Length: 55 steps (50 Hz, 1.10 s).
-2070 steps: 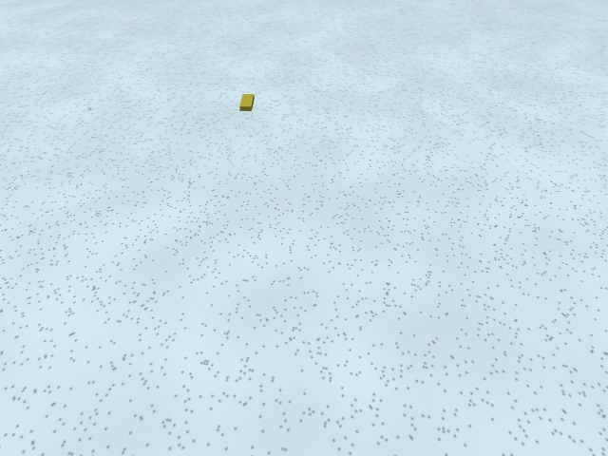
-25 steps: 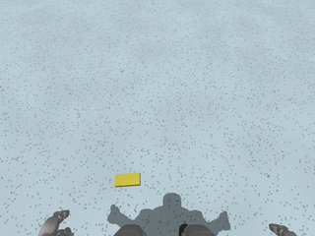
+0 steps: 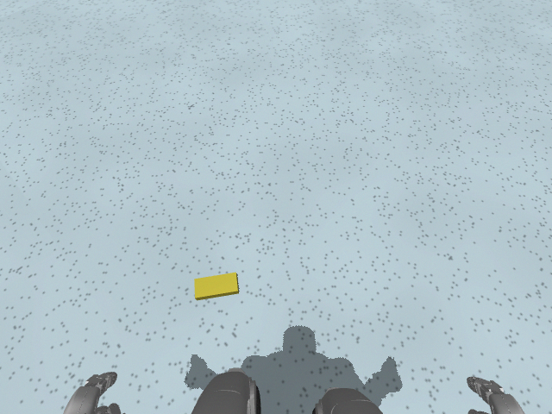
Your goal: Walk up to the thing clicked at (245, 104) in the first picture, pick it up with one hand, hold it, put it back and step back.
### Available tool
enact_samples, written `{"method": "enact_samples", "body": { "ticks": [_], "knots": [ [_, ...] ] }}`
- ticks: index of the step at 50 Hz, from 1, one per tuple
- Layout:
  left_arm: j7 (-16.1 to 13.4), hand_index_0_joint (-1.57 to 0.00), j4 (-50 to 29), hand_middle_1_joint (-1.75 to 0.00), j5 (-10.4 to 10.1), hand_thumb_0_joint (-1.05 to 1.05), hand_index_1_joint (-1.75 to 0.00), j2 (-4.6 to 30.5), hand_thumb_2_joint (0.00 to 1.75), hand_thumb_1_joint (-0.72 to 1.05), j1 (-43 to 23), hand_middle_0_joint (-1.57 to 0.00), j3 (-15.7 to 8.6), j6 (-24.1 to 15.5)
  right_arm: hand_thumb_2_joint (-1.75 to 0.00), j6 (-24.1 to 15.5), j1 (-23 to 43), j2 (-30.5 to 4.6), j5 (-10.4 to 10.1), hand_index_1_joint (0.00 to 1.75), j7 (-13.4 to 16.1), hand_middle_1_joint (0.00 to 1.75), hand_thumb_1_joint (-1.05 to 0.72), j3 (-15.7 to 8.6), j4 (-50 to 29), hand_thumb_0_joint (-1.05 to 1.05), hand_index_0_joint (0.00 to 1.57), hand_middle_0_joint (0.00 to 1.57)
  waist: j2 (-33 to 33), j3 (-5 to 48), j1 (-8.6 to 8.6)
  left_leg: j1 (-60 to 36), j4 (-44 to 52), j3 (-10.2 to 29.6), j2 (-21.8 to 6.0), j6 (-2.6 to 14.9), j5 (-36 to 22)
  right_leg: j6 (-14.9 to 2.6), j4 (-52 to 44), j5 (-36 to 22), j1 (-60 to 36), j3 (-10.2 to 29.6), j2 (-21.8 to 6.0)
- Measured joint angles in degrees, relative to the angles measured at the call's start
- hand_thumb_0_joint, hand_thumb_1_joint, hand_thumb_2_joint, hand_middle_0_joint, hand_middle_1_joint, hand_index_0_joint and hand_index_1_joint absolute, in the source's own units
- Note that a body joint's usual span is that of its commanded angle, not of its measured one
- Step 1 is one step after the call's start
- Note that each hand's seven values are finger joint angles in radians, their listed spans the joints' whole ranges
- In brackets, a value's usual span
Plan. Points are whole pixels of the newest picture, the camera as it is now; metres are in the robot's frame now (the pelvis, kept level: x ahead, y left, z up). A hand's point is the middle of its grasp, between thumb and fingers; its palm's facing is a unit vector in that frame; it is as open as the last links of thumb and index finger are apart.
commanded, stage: step back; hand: left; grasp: from above
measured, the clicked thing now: (216, 286) +0.51 +0.26 -0.74
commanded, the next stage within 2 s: none
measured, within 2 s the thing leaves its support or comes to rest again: neither
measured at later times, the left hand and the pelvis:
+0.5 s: hand out of the picture -0.04 +0.26 -0.14, palm faces +0.08 -0.94 -0.32, open 7.4 cm; pelvis -0.14 -0.01 +0.02, yaw +5 degrees
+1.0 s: hand out of the picture -0.26 +0.21 -0.11, palm faces +0.05 -0.90 -0.43, open 7.4 cm; pelvis -0.32 -0.07 +0.02, yaw +1 degrees
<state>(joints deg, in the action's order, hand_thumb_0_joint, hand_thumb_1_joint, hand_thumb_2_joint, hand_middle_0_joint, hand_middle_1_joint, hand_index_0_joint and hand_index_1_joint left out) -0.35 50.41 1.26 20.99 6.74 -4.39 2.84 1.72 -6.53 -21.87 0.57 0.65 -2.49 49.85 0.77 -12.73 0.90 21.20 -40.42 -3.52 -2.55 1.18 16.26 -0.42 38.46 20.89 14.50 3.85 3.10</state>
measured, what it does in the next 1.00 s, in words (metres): walks backwards: left foot, then right foot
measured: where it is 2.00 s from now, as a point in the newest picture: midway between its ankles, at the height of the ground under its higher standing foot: outside the picture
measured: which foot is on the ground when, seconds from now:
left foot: down 0.00-0.02, up 0.04-0.34, down 0.36-0.84, up 0.86-1.00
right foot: down 0.00-0.40, up 0.42-0.80, down 0.82-1.00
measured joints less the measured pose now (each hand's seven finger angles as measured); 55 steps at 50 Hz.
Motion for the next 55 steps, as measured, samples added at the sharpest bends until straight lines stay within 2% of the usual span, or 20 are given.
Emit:
{"method": "enact_samples", "body": {
  "ticks": [2,5,9,13,16,18,20,22,24,27,30,36,40,42,43,45,47,49,52,55],
  "knots": [
    [0.42,-0.2,-0.19,-0.3,0.24,0.01,-0.3,-1.2,0.9,0.9,0.81,-0.2,0.45,-0.33,-0.9,0.71,-0.03,-0.55,-0.53,0.3,0.1,0.3,-0.9,-0.24,0.95,0.01,0.21,0.21,2.54,0.77,0.51,1.0,-1.35,2.78,-0.18,-0.47,1.05,-0.69,-1.16,-1.27,-0.22,-1.6,1.05],
    [0.74,-0.2,-1.36,-0.3,0.41,0.01,-0.3,-0.99,0.9,0.9,2.32,-0.2,0.54,-0.2,-0.9,1.36,-0.44,0.25,-0.76,0.3,0.3,0.3,-0.9,-0.21,1.79,0.01,0.21,0.21,-0.11,2.68,-1.39,3.5,-14.03,6.06,5.78,-1.2,12.35,-1.49,-1.32,-2.6,1.43,0.42,-1.26],
    [0.11,-0.2,-2.84,-0.3,0.35,0.01,-0.3,-1.21,0.9,0.9,2.14,-0.21,0.36,-0.01,-0.9,0.79,-1.81,-0.59,-0.97,0.3,0.37,0.3,-0.9,0.21,1.56,0.01,0.21,0.21,-0.67,4.11,-1.9,3.66,-23.56,9.92,9.36,-1.59,12.53,-1.31,-5.21,-6.6,2.91,0.32,-2.54],
    [-0.32,-0.2,-5.48,-0.3,0.49,0.01,-0.3,-1.08,0.9,0.9,0.63,-0.21,0.39,-0.28,-0.9,0.49,-2.8,-1.72,-0.84,0.3,0.95,0.3,-0.9,0.31,1.32,0.01,0.21,0.2,0.15,3.56,-1.77,-0.37,-18.03,10.12,8.01,-2.45,13.38,-1.22,-6.08,-9.18,5.29,-1.57,-2.26],
    [-0.41,-0.2,-7.25,-0.3,0.41,0.01,-0.3,-0.66,0.9,0.9,-0.57,-0.2,0.53,-0.18,-0.9,0.4,-3.1,-1.68,-0.48,0.3,1.0,0.3,-0.9,0.17,1.29,0.01,0.21,0.2,-0.13,2.49,-1.37,-4.71,-6.64,7.62,5.93,-2.3,12.6,-0.78,-4.79,-10.12,7.16,-3.38,-2.51],
    [-0.26,-0.2,-7.84,-0.3,0.09,0.01,-0.3,0.08,0.9,0.9,-1.12,-0.2,0.71,0.2,-0.9,0.06,-3.15,-1.16,-0.08,0.3,0.77,0.3,-0.9,0.02,1.33,0.01,0.21,0.2,-1.13,1.89,-1.02,-7.92,2.47,5.98,5.2,-1.27,6.97,-0.3,-2.57,-10.1,8.78,-4.25,-2.96],
    [-0.19,-0.2,-7.13,-0.3,-0.26,0.01,-0.3,1.35,0.9,0.9,-1.41,-0.2,0.42,0.97,-0.9,-0.05,-2.57,0.87,0.54,0.3,0.42,0.3,-0.9,0.03,1.76,0.01,0.21,0.2,-5.29,0.61,-1.83,-8.99,4.31,4.01,7.16,0.57,4.22,-0.19,-0.64,-9.22,9.5,-1.94,-4.36],
    [-0.31,-0.2,-5.59,-0.3,-0.17,0.01,-0.3,1.0,0.9,0.9,-0.57,-0.2,0.27,1.77,-0.9,-0.1,-3.35,1.35,1.09,0.3,-0.46,0.3,-0.9,0.44,1.25,0.01,0.21,0.2,-5.04,1.73,-1.29,-7.91,3.8,4.43,6.14,1.36,3.62,-0.1,6.36,1.6,11.57,0.08,-1.43],
    [-0.27,-0.2,-4.36,-0.3,-0.07,0.01,-0.3,0.58,0.9,0.9,0.33,-0.2,0.34,2.18,-0.9,-0.27,-3.96,1.35,1.45,0.3,-0.58,0.3,-0.9,0.59,1.13,0.01,0.21,0.21,-3.4,2.69,-0.3,-7.31,4.67,6.0,4.3,1.55,2.18,-0.02,17.55,6.68,13.31,2.09,2.39],
    [-0.06,-0.2,-4.12,-0.3,-0.62,0.01,-0.3,0.93,0.9,0.9,2.27,-0.2,-0.14,1.81,-0.9,-0.29,-4.08,1.65,1.57,0.3,-0.25,0.3,-0.9,0.71,0.78,0.01,0.21,0.21,-3.46,4.17,-1.33,-6.62,8.03,5.66,2.87,1.07,-1.07,-0.3,28.73,6.21,14.16,5.59,4.91],
    [-0.18,-0.2,-3.88,-0.3,-0.51,0.01,-0.3,1.76,0.9,0.9,3.87,-0.2,-0.9,1.43,-0.9,-0.49,-2.91,1.73,1.13,0.3,-0.08,0.3,-0.9,0.48,-0.45,0.01,0.21,0.21,-4.17,4.22,-2.24,-4.92,9.17,4.85,2.34,0.75,-3.37,0.87,31.6,4.97,12.08,7.47,4.6],
    [-0.37,-0.2,-2.08,-0.3,-0.16,0.01,-0.3,2.71,0.9,0.9,5.74,-0.2,-1.13,1.53,-0.9,-0.89,0.82,1.32,0.75,0.3,-0.02,0.3,-0.9,0.03,-3.99,0.01,0.21,0.21,-4.08,2.26,-2.83,-0.54,7.4,2.68,0.92,0.15,-6.25,2.83,19.26,7.23,4.82,5.09,0.81],
    [0.42,-0.2,-1.11,-0.3,-0.07,0.01,-0.3,2.17,0.9,0.9,6.01,-0.2,-0.64,0.94,-0.9,-0.03,2.41,-0.02,0.83,0.3,-0.29,0.3,-0.9,-0.11,-5.02,0.01,0.21,0.21,-2.27,2.08,-3.11,3.37,4.57,1.54,-0.45,-1.3,-7.73,1.47,3.15,4.29,-1.01,0.83,-1.95],
    [0.7,-0.2,0.02,-0.3,0.34,0.01,-0.3,0.28,0.9,0.9,5.31,-0.2,-0.46,0.48,-0.9,0.76,2.97,-1.62,0.59,0.3,-0.2,0.3,-0.9,-0.65,-4.23,0.01,0.21,0.21,2.33,1.21,-2.1,4.86,2.83,4.25,-2.32,-1.49,-8.21,0.4,0.0,1.84,-2.36,-1.82,0.19],
    [1.01,-0.2,0.0,-0.3,0.69,0.01,-0.3,-0.49,0.9,0.9,5.53,-0.2,-0.23,0.39,-0.9,1.21,2.42,-1.96,0.41,0.3,-0.02,0.3,-0.9,-1.0,-3.57,0.01,0.21,0.21,3.79,1.6,-1.52,5.79,1.49,6.7,-1.44,-1.27,-4.38,0.06,-0.12,1.12,-2.16,-2.98,0.57],
    [1.48,-0.2,-0.7,-0.3,1.15,0.01,-0.3,-0.58,0.9,0.9,6.69,-0.2,0.12,0.62,-0.9,2.02,0.46,-1.16,0.25,0.3,0.53,0.3,-0.9,-1.22,-1.86,0.01,0.21,0.2,2.04,3.76,-2.85,8.16,-7.06,8.42,3.17,-1.64,6.53,-0.84,0.85,0.45,-0.13,-1.93,-1.37],
    [1.31,-0.2,-1.0,-0.3,1.18,0.01,-0.3,-0.57,0.9,0.9,7.39,-0.2,0.19,1.0,-0.9,2.33,-1.66,-0.77,-0.01,0.3,0.35,0.3,-0.9,-0.91,-0.6,0.01,0.21,0.2,-0.07,5.28,-3.91,9.09,-16.72,9.18,7.07,-1.75,8.86,-1.2,-0.75,-1.44,0.77,-0.43,-3.38],
    [0.93,-0.2,-1.25,-0.3,1.15,0.01,-0.3,-0.93,0.9,0.9,7.09,-0.21,-0.01,1.15,-0.9,1.91,-4.02,-1.16,-0.19,0.3,0.32,0.3,-0.9,-0.75,-0.13,0.01,0.21,0.2,-0.12,6.36,-3.21,8.73,-22.39,10.75,9.14,-1.72,7.66,-0.76,-3.5,-4.0,1.32,-1.09,-4.3],
    [0.44,-0.2,-2.98,-0.3,1.3,0.01,-0.3,-0.86,0.9,0.9,5.52,-0.21,-0.38,0.76,-0.9,1.3,-6.89,-1.67,-0.18,0.3,0.72,0.3,-0.9,-0.5,0.56,0.01,0.21,0.2,0.34,6.58,-2.46,5.37,-23.23,11.39,9.27,-2.3,8.19,-0.82,-4.72,-6.37,3.52,-2.5,-4.39],
    [-0.24,-0.2,-5.25,-0.3,1.36,0.01,-0.3,-0.39,0.9,0.9,2.74,-0.21,-0.45,0.37,-0.9,1.15,-8.45,-1.5,0.11,0.3,1.05,0.3,-0.9,-0.29,1.25,0.01,0.21,0.2,0.49,5.11,-1.31,0.12,-15.5,9.59,7.21,-2.77,11.28,-1.09,-3.92,-7.67,5.84,-4.87,-4.57]
  ]
}}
